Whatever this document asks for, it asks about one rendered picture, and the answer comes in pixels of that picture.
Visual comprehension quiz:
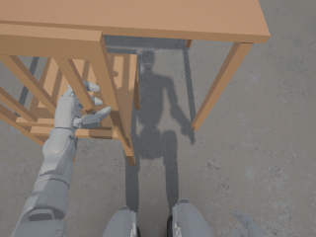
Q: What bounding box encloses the robot left upper arm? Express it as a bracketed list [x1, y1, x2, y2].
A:
[13, 219, 67, 237]

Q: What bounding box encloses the robot left hand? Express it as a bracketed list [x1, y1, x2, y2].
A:
[54, 80, 112, 133]

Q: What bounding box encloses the right robot shin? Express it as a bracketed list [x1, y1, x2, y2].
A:
[172, 198, 189, 237]

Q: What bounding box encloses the robot right hand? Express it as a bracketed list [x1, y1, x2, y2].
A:
[233, 209, 267, 237]

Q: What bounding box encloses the left robot forearm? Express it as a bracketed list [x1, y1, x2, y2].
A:
[10, 127, 76, 237]

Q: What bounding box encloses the chair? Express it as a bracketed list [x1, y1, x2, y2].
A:
[0, 24, 140, 166]

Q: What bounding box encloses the robot right thigh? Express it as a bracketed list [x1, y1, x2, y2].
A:
[172, 202, 214, 237]

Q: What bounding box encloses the table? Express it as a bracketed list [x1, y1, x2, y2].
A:
[0, 0, 271, 130]

